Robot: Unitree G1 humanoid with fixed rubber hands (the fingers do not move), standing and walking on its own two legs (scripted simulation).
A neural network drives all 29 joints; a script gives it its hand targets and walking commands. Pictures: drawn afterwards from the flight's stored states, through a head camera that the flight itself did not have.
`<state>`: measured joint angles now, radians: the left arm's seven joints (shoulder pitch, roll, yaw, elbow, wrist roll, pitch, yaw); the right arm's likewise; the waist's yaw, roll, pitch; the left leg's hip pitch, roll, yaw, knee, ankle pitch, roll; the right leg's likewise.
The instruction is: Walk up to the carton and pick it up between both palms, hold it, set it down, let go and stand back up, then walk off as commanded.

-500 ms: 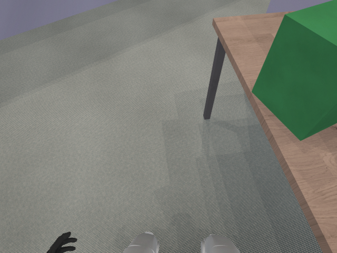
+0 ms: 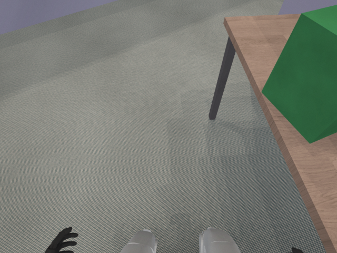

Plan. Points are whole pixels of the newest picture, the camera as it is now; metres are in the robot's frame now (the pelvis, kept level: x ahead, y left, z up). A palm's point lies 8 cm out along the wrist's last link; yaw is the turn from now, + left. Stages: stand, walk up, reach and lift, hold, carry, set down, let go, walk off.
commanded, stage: walk up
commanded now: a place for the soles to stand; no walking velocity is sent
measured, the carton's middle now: (336, 73) +0.50 -0.41 +0.11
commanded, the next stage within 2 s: none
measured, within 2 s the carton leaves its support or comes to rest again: neither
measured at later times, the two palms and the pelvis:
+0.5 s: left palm out of the picture +0.10 +0.31 -0.11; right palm out of the picture +0.07 -0.29 -0.08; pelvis -0.01 +0.01 +0.00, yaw +2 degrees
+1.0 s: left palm out of the picture +0.10 +0.29 -0.10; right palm out of the picture +0.09 -0.30 -0.09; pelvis +0.00 -0.01 +0.00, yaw +4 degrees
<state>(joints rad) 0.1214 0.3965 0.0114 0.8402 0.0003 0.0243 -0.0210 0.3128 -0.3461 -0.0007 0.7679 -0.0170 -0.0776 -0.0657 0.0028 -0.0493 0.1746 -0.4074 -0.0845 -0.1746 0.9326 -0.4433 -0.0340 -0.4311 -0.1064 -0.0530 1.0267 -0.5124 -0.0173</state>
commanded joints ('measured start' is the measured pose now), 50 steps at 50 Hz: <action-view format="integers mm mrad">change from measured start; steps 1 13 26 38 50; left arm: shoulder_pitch -152 -38 -52 -85 38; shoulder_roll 232 327 230 284 295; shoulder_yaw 112 152 121 123 142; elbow -134 -50 -52 -59 -12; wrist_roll -15 22 12 11 21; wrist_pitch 10 -50 -16 -46 -55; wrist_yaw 20 8 16 8 10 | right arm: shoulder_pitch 84 -49 -14 77 -74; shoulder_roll -446 -315 -373 -285 -280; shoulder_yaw -158 -130 -131 -120 -101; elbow -6 -27 0 34 -7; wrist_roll -1 11 -3 12 21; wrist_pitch -29 1 -27 -36 -20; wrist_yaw -16 -11 -20 -3 -20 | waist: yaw -40 36 7 -30 89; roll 230 -36 258 -60 -49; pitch -173 -109 -165 -167 -227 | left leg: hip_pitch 89 -232 69 -41 -242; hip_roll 307 47 247 50 -4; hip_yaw -755 113 -564 134 60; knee -495 305 -369 -23 150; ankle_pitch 180 -128 429 19 268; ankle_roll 281 82 265 96 94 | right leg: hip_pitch -196 98 -107 92 288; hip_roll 73 -361 52 -230 -233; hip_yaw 183 501 139 275 400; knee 102 -640 5 -395 -500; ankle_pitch -217 -75 -80 304 168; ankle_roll -18 -283 -17 -192 -226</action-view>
